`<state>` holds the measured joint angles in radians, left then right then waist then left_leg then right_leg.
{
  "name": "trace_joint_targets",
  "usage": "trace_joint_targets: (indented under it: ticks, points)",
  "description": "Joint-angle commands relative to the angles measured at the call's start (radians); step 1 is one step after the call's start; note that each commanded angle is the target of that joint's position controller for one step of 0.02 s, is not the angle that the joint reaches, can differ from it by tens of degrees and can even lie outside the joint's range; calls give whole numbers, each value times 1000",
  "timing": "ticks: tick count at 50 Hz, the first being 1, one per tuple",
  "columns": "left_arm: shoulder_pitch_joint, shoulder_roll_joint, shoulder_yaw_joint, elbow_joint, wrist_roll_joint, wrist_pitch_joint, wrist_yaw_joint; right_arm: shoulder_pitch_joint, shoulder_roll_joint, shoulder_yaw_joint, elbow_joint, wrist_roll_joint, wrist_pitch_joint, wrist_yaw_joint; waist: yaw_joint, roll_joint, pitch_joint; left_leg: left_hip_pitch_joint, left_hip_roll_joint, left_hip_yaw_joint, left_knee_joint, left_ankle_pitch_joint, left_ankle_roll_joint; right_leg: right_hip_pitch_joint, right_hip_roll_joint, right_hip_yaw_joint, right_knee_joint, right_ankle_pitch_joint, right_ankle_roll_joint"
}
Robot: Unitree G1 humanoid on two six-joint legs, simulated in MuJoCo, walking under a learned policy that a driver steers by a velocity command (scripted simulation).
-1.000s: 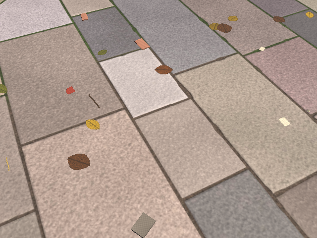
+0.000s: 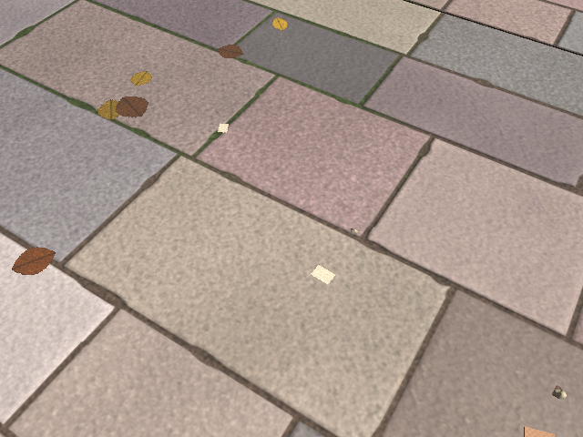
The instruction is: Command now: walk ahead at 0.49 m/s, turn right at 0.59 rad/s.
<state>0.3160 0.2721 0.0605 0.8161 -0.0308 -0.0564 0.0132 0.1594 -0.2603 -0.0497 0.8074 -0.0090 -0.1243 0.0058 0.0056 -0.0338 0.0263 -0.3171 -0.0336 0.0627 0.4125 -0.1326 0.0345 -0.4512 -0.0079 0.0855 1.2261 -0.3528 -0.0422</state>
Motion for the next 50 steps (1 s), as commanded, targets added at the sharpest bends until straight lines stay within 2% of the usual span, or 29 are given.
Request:
trace_joint_targets:
  ticks: [1,4,6,9,12,14,15,16,17,18,19,20,21,22,23,24,25,28,31,36,41,42,44,45,46,47,48,49,50]
  points:
    - [27,29,12,-84,-4,5,-5,31,-83,-23,-22,0,-14,4,-1,108,-42,160,284,-255,-260,36,171,-182,-122,29,-8,61,3]
    - [-42,26,8,-135,7,16,-5,46,-126,-39,1,6,-20,5,-1,80,-9,160,305,-166,-294,136,194,-261,-142,31,-102,135,15]
    - [-80,23,3,-152,11,9,-11,74,-142,-43,17,4,-16,5,-12,68,-10,182,294,-113,-296,178,194,-272,-135,33,-207,229,16]
    - [-181,11,-9,-179,14,-8,-31,95,-157,-40,31,15,-4,6,-43,66,11,188,258,-24,-287,194,169,-217,-109,-27,-419,360,7]
    - [-289,14,-16,-220,10,-14,-49,154,-186,-42,56,32,12,8,-80,76,37,237,278,-16,-269,146,156,-188,-90,-82,-545,350,1]
    - [-324,32,-13,-246,8,-15,-56,183,-200,-44,77,40,26,8,-79,93,48,308,314,-29,-237,170,144,-191,-76,-96,-597,267,-19]
    - [-321,43,-10,-253,9,-16,-59,186,-207,-45,84,44,34,6,-67,105,44,338,327,-30,-207,220,136,-170,-62,-109,-621,219,-34]
    - [-285,62,-1,-249,13,-18,-59,176,-216,-46,86,46,42,4,-34,119,19,351,326,-17,-146,347,122,-98,-36,-131,-654,191,-52]
    - [-175,91,19,-219,18,-20,-57,160,-217,-43,88,46,49,2,37,117,-46,334,295,24,-5,509,98,69,5,-163,-708,225,-75]
    - [-6,150,51,-165,20,-17,-47,172,-187,-30,85,37,50,-3,107,98,-152,234,245,69,205,551,64,327,21,-156,-699,257,-103]
    - [168,254,80,-139,29,-10,-29,183,-122,-4,46,9,41,-4,155,-70,-294,-64,166,107,580,222,7,663,-213,169,-699,259,-194]
    - [172,300,77,-137,27,-12,-32,265,-39,23,41,12,14,7,79,-249,-411,-343,18,-37,844,-446,-21,831,-394,632,-866,138,-324]
    - [152,197,51,-140,26,-21,-38,186,-145,-6,42,47,-2,13,110,-126,-344,-449,70,-138,936,-423,-6,781,-373,594,-904,123,-285]
    - [83,163,38,-145,24,-25,-40,116,-156,-10,14,60,-8,15,88,-103,-214,-486,114,-117,918,-328,9,650,-337,425,-907,217,-247]
    - [7,131,30,-153,22,-26,-43,87,-141,-8,14,44,-7,8,52,-30,-157,-446,155,-110,860,-241,8,520,-288,312,-922,299,-220]
    - [-43,99,21,-159,26,-29,-47,85,-135,-14,17,28,2,5,19,-31,-113,-394,181,-114,803,-185,4,416,-249,231,-956,357,-205]
    - [-65,82,17,-159,32,-34,-48,112,-123,-15,23,27,17,7,-12,-48,-108,-332,197,-123,776,-145,0,353,-229,190,-993,365,-202]
    - [-55,98,25,-130,30,-56,-44,113,-86,-12,23,21,48,3,-39,-26,-70,-325,194,-115,697,-68,-23,293,-213,109,-1062,441,-219]
    - [-7,111,29,-92,31,-54,-26,20,-73,-10,-6,13,51,1,-17,-15,-23,-409,189,-117,538,70,-42,327,-206,44,-1089,457,-207]
    - [36,138,36,-46,35,-52,-11,-115,-51,3,-43,28,46,23,43,-23,30,-387,142,-92,290,261,-22,370,-204,-77,-1120,384,-157]
    - [62,145,43,2,24,-36,-2,-202,-56,4,-106,31,41,53,67,-18,64,-438,116,-81,194,167,26,537,-264,-137,-1055,448,-124]
    - [53,151,45,4,22,-30,1,-203,-59,3,-115,29,40,60,61,-23,59,-424,106,-63,186,123,39,559,-271,-150,-1024,515,-114]
    - [22,178,51,-5,23,-16,9,-149,-86,-10,-121,27,42,67,22,-55,2,-300,48,4,190,23,72,575,-263,-188,-900,844,-86]
    - [7,190,53,-11,23,-6,15,-56,-114,-28,-105,27,46,65,-30,-64,-60,-170,4,39,183,-1,93,564,-245,-216,-763,1006,-65]
    - [2,184,48,-20,24,2,22,101,-164,-58,-66,28,48,57,-107,-37,-145,54,-42,43,143,33,126,483,-198,-250,-545,1033,-32]
    - [27,152,30,-48,43,-5,28,256,-262,-89,-47,27,55,37,-153,108,-258,368,136,-238,133,74,200,222,-145,-260,-206,696,12]
    - [139,8,-16,-76,57,-38,2,248,-314,-91,-53,33,49,42,-40,324,-376,688,352,-806,-1,-150,385,-202,72,-117,105,-206,67]
    - [28,107,1,-79,21,-75,-12,272,-226,-70,-60,33,46,40,-117,205,-393,708,347,-859,-99,-226,345,-309,34,42,180,-202,36]
    - [-59,139,10,-111,-7,-93,-18,228,-188,-61,-65,29,43,36,-116,157,-253,600,320,-712,-108,-157,300,-368,-9,28,156,-109,14]
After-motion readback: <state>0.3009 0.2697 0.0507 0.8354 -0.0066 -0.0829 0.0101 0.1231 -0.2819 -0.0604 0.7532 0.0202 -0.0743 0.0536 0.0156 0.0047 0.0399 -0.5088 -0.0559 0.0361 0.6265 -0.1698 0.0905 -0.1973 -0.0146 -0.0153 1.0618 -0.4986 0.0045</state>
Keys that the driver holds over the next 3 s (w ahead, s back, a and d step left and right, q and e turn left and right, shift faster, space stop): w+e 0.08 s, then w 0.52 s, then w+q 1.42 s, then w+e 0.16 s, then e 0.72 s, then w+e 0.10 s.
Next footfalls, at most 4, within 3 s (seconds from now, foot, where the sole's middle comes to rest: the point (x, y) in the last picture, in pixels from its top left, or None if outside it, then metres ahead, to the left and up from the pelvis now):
0.36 right None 0.34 -0.19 -0.77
0.92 left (300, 346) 0.68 0.01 -0.77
1.42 right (352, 245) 0.99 -0.14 -0.77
1.96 left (226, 207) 1.12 0.23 -0.77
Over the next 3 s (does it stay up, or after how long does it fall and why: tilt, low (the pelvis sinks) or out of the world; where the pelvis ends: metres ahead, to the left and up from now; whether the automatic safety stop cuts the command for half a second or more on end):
stays up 1.32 0.30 0.00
